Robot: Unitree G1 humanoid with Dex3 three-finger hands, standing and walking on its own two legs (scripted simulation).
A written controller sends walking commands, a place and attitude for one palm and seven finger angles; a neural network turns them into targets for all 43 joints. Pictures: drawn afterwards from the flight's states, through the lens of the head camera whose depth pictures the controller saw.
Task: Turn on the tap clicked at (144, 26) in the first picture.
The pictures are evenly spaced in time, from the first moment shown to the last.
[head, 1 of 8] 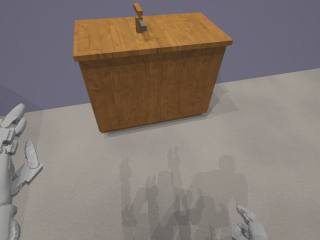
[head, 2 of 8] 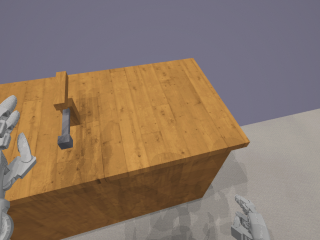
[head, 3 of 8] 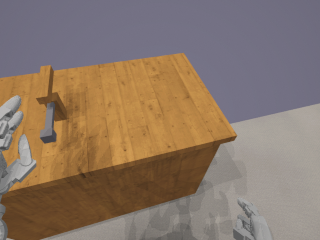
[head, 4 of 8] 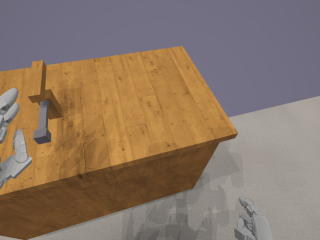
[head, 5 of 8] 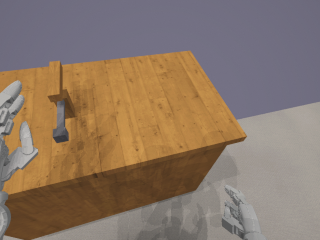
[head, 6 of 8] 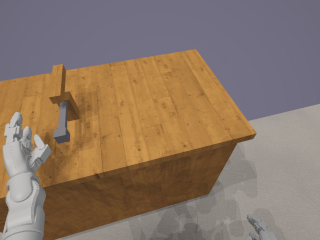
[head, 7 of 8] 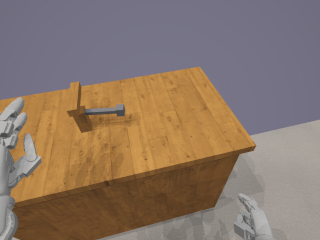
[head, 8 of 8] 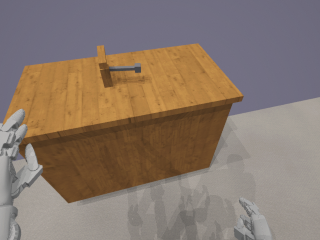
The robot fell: no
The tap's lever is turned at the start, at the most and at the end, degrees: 0 79 79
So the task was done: yes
